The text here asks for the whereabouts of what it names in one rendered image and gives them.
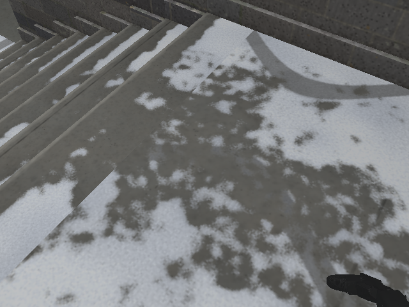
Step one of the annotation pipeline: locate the right robot hand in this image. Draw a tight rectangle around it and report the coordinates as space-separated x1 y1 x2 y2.
327 273 409 307

